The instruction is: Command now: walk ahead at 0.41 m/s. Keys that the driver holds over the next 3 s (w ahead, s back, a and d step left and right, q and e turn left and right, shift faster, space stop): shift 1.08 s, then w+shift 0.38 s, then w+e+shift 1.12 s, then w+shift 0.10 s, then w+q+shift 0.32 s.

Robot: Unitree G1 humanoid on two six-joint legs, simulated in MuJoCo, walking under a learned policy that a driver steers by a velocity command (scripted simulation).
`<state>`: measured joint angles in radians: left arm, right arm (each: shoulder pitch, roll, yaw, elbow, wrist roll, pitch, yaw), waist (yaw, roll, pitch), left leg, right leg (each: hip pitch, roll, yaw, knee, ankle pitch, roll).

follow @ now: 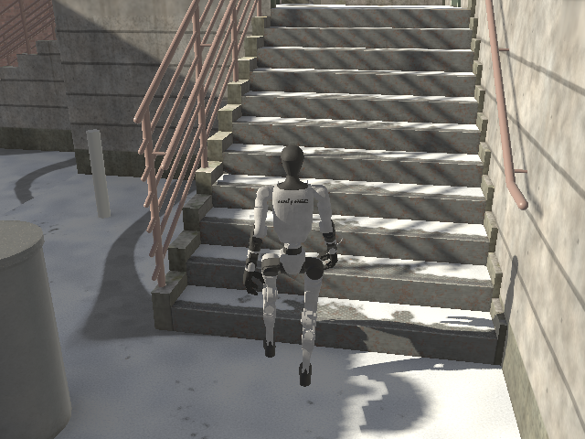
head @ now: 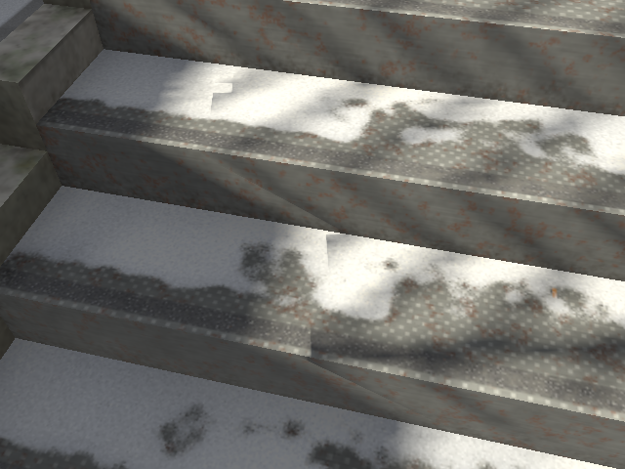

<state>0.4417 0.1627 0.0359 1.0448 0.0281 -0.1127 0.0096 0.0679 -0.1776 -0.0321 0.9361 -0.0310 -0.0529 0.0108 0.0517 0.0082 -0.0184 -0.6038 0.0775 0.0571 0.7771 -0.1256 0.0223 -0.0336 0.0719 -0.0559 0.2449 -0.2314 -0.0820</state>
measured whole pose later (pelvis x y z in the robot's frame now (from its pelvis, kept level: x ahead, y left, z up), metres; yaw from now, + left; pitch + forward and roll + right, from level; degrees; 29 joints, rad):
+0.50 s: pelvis +0.08 +0.03 -0.01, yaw +0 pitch -2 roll +1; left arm 0.30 0.12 -0.01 1.08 0.01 0.03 0.07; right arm 0.32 -0.11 0.01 1.06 -0.01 -0.02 -0.06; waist -0.02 0.00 0.03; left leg -0.25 -0.05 0.10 0.45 -0.18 0.08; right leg -0.15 0.01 -0.03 0.46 -0.27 -0.02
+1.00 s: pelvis +0.07 -0.01 +0.00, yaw +0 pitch -2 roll +0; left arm 0.39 0.07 -0.04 1.08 0.02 -0.02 0.05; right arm 0.38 -0.10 0.02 1.10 -0.01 0.01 -0.04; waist -0.01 0.02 0.04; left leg -0.23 0.01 0.07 0.39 -0.13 0.02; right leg -0.12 0.08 -0.05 0.37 -0.22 -0.08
